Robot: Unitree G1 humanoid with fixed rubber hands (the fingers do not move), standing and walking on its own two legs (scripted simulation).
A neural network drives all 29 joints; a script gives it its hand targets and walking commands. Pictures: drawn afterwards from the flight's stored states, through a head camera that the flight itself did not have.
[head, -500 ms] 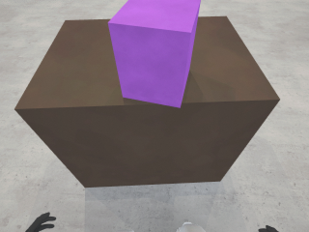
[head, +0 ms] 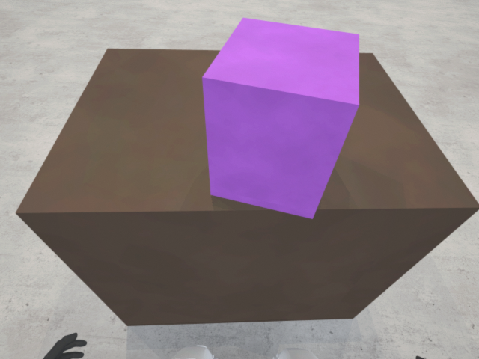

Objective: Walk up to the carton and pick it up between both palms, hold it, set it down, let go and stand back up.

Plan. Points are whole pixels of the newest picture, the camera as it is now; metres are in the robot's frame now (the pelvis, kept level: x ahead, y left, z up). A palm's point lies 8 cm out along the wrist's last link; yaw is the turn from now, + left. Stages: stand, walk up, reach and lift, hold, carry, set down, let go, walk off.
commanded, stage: walk up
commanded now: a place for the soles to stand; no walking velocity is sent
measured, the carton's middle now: (278, 121) +0.48 -0.04 +0.15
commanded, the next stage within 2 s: none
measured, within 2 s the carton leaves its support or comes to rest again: neither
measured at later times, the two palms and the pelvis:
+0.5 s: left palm (103, 331) +0.17 +0.24 -0.05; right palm (477, 352) +0.17 -0.39 -0.08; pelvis +0.08 -0.09 +0.01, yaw -2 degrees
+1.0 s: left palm (99, 306) +0.21 +0.27 -0.08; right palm (448, 341) +0.18 -0.35 -0.08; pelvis +0.10 -0.05 -0.01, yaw -1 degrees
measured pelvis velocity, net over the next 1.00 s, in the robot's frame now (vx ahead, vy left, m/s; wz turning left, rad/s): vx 0.10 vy -0.05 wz -0.02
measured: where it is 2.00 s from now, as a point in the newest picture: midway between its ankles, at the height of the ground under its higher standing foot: outside the picture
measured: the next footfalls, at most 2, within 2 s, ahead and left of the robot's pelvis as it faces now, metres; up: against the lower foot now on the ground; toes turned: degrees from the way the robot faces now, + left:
right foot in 0.34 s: +0.17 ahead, -0.16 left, +0.00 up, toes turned -3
left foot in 0.88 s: +0.19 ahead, +0.06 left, +0.00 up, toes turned -2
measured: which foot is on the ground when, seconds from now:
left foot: down 0.00-0.36, up 0.38-0.86, down 0.88-1.00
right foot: up 0.00-0.32, down 0.34-1.00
